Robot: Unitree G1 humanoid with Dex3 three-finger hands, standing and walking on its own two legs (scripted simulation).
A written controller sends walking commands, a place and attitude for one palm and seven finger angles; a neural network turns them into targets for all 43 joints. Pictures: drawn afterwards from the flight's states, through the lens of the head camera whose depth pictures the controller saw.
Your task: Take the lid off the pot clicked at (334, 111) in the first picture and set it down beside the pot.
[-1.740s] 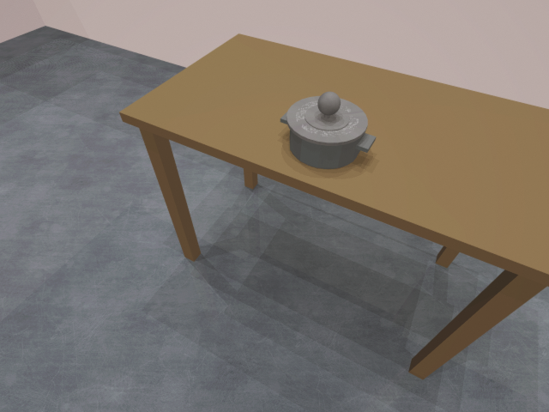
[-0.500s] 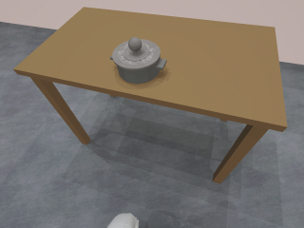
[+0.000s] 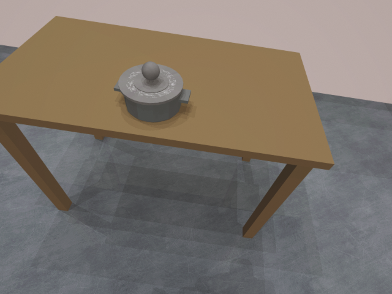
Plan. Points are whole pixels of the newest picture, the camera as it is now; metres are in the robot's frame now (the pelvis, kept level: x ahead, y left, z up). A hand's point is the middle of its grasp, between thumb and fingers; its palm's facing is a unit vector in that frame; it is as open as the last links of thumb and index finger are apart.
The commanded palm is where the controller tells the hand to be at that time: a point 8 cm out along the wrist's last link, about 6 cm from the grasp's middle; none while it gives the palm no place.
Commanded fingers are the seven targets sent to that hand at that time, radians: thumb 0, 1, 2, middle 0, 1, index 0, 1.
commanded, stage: take the last steps up to it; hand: left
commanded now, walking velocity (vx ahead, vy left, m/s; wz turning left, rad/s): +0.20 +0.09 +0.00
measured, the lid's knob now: (150, 70) +0.64 +0.18 +0.08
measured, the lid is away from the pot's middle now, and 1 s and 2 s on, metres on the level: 0.00 0.00 0.00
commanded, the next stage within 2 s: come to a stop and stand still in 0.40 s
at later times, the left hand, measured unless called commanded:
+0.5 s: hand (130, 276) +0.18 +0.15 -0.16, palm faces +0.03 -0.99 -0.16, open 7.3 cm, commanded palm none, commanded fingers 0.00 0.90 0.90 -0.20 -0.30 -0.20 -0.30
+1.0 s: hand out of the picture +0.09 +0.24 -0.18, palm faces +0.07 -0.98 -0.20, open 7.4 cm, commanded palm none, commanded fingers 0.00 0.90 0.90 -0.20 -0.30 -0.20 -0.30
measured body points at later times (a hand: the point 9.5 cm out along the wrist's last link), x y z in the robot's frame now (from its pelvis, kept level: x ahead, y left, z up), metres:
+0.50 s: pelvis +0.07 +0.00 +0.00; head +0.09 -0.01 +0.45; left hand +0.18 +0.21 -0.14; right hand -0.02 -0.21 -0.16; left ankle +0.03 +0.09 -0.69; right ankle +0.08 -0.11 -0.74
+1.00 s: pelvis +0.09 +0.05 +0.00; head +0.12 +0.07 +0.45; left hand +0.09 +0.29 -0.16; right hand +0.20 -0.16 -0.14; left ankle +0.18 +0.15 -0.74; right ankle +0.04 -0.08 -0.68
